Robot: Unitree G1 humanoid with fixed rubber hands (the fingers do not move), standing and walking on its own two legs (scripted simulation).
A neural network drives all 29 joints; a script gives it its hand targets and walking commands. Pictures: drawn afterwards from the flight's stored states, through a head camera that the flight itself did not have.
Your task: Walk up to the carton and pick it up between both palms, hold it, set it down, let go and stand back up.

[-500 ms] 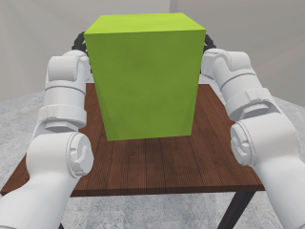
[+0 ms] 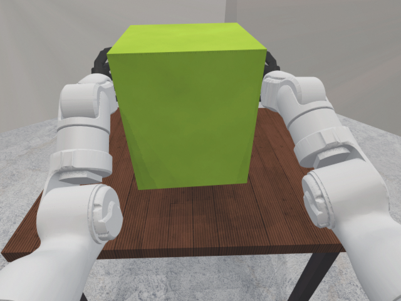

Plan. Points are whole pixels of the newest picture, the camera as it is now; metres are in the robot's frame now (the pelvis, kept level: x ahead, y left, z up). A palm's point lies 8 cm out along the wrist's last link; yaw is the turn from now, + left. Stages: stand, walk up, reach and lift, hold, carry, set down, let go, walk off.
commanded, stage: hold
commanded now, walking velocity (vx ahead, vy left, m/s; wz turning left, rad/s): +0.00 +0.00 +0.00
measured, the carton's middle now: (188, 104) +0.40 +0.01 +0.27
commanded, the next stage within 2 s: none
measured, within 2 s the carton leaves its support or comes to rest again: neither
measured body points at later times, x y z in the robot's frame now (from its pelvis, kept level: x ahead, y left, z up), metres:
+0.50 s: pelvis +0.00 +0.00 +0.00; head -0.09 +0.02 +0.44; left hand +0.40 +0.16 +0.32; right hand +0.39 -0.15 +0.32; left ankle +0.02 +0.13 -0.75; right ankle -0.01 -0.13 -0.75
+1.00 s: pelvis +0.00 +0.00 +0.00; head -0.07 +0.02 +0.44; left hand +0.41 +0.16 +0.31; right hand +0.40 -0.15 +0.31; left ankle +0.02 +0.13 -0.75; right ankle -0.01 -0.13 -0.75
